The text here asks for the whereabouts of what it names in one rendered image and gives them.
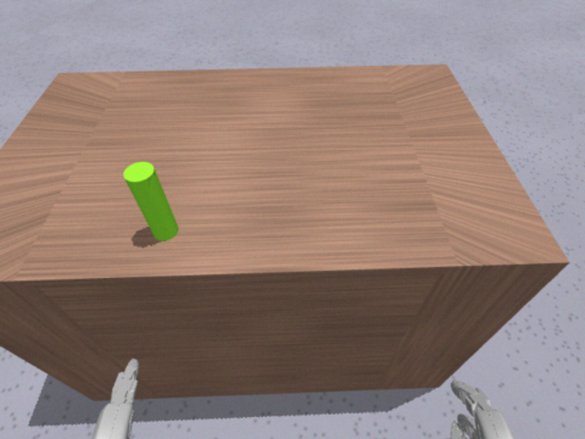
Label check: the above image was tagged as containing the can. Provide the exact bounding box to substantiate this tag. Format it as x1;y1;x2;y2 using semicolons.
123;162;178;241

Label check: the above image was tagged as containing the right robot hand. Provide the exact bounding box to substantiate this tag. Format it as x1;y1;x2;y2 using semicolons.
445;380;515;439

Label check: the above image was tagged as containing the left robot hand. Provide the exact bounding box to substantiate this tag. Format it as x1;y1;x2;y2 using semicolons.
91;359;139;439

